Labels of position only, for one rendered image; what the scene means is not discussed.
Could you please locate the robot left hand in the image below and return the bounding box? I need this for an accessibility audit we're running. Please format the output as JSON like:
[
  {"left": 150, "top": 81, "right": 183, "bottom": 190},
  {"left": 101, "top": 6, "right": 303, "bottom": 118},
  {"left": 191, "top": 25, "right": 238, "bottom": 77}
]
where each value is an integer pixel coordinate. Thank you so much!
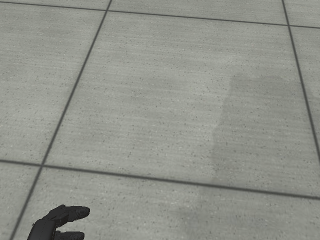
[{"left": 27, "top": 204, "right": 90, "bottom": 240}]

